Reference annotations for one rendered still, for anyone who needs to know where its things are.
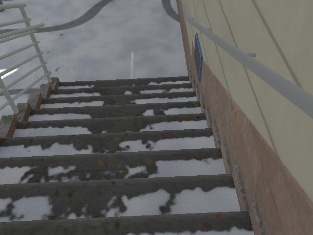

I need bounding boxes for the stairs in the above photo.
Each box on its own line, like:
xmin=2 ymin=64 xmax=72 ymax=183
xmin=0 ymin=76 xmax=254 ymax=235

